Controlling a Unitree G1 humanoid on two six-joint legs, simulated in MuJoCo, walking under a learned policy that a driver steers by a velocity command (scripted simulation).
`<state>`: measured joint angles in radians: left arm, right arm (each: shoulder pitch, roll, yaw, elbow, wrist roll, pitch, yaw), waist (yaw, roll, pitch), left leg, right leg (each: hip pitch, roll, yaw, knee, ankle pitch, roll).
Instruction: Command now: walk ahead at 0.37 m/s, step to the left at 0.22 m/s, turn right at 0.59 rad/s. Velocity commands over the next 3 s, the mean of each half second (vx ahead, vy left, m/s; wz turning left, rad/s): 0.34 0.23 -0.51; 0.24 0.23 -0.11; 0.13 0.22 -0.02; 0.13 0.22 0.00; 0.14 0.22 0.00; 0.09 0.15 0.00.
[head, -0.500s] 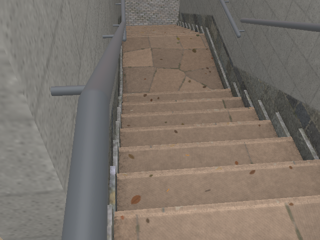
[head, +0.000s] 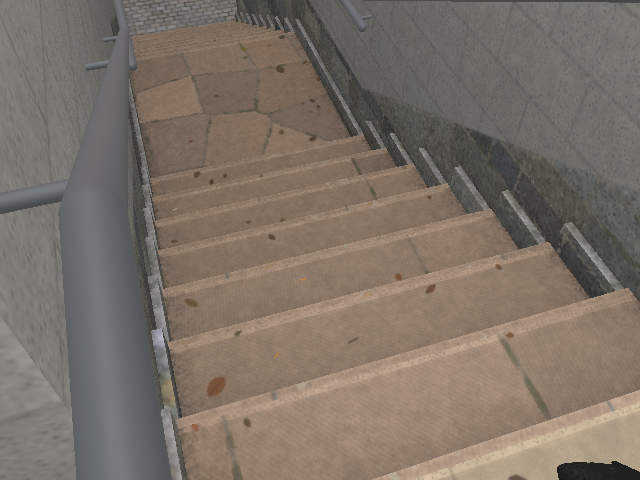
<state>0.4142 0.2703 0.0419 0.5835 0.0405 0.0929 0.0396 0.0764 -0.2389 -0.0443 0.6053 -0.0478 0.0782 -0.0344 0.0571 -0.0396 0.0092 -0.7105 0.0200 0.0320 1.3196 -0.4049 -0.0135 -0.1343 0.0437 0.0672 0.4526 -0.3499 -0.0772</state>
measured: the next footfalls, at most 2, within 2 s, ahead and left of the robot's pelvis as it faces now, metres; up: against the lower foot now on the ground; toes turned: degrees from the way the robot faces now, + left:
left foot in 0.46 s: +0.12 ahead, +0.17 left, +0.11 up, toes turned -12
